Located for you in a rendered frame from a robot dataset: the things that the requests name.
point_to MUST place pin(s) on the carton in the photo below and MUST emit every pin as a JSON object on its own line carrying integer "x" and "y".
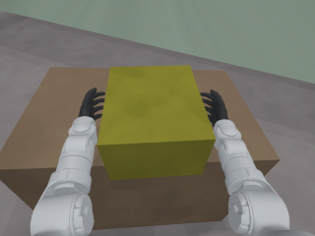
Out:
{"x": 154, "y": 123}

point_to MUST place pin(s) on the left robot forearm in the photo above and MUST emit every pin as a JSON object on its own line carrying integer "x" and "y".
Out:
{"x": 73, "y": 172}

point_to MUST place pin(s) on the pedestal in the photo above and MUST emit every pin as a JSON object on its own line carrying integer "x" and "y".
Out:
{"x": 32, "y": 151}

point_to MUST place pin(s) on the left robot hand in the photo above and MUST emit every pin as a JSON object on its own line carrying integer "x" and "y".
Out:
{"x": 87, "y": 109}

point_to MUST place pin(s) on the robot left upper arm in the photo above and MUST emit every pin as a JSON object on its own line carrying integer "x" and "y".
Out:
{"x": 69, "y": 214}

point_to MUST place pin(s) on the right robot forearm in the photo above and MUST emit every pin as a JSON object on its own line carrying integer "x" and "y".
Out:
{"x": 236, "y": 162}

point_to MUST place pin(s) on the robot right upper arm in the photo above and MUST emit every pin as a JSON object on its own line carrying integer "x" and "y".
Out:
{"x": 259, "y": 213}

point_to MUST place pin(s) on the right robot hand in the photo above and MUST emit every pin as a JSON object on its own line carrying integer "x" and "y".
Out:
{"x": 218, "y": 111}

